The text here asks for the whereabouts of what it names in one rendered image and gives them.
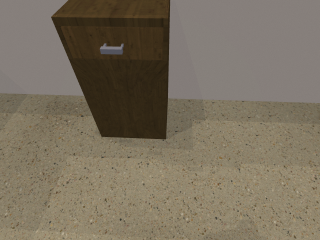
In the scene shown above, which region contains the handle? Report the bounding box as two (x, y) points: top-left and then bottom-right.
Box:
(100, 43), (124, 55)

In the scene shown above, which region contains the cabinet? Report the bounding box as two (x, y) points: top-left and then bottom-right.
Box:
(51, 0), (170, 140)

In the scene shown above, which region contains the drawer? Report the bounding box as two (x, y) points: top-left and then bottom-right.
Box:
(60, 26), (164, 60)

